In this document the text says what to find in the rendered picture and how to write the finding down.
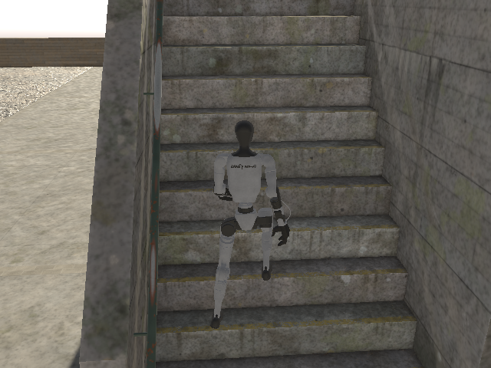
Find stairs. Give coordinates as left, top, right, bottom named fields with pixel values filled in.
left=156, top=0, right=423, bottom=368

